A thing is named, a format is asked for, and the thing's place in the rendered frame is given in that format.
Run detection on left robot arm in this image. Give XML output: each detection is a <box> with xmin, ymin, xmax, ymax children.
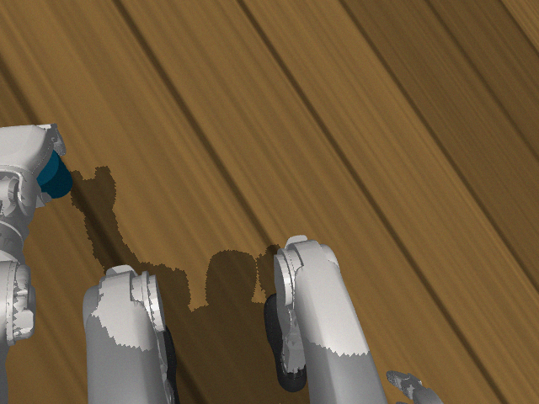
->
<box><xmin>0</xmin><ymin>165</ymin><xmax>38</xmax><ymax>404</ymax></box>

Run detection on right robot hand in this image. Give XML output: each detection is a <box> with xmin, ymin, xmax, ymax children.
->
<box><xmin>386</xmin><ymin>370</ymin><xmax>444</xmax><ymax>404</ymax></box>

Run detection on left robot hand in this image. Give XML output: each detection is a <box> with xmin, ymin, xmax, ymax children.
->
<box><xmin>0</xmin><ymin>123</ymin><xmax>67</xmax><ymax>208</ymax></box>

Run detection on cup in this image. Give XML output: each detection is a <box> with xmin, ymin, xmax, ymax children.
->
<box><xmin>36</xmin><ymin>150</ymin><xmax>72</xmax><ymax>199</ymax></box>

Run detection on right robot foot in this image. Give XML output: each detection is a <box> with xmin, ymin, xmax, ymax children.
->
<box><xmin>264</xmin><ymin>293</ymin><xmax>307</xmax><ymax>392</ymax></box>

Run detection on left robot foot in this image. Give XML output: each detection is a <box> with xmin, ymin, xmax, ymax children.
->
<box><xmin>163</xmin><ymin>325</ymin><xmax>180</xmax><ymax>404</ymax></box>

